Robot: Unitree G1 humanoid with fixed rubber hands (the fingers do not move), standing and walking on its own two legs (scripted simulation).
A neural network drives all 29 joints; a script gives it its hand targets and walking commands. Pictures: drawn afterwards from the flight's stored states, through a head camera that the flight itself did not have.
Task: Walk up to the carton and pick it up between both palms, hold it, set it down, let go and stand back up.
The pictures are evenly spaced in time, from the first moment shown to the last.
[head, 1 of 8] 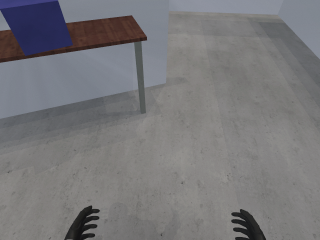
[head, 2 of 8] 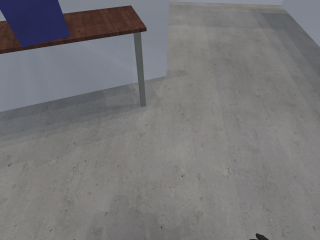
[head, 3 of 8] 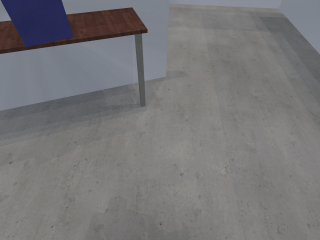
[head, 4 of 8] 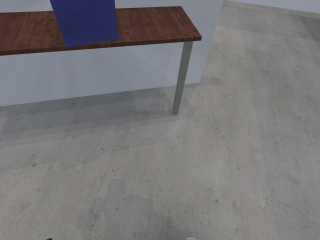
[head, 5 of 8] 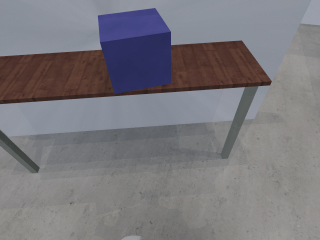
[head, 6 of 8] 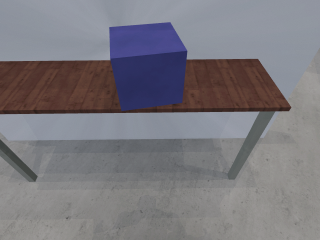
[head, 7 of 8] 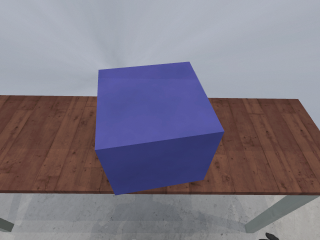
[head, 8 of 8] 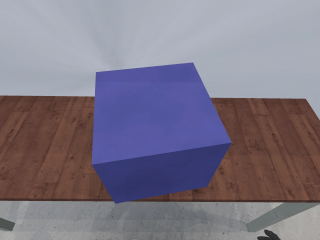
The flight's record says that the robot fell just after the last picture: no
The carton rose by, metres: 0.00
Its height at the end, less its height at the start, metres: +0.00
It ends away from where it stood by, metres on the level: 0.00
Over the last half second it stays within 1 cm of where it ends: yes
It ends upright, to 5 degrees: yes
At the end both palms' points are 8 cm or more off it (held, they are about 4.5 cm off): yes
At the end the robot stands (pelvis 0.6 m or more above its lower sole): yes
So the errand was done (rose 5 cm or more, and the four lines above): no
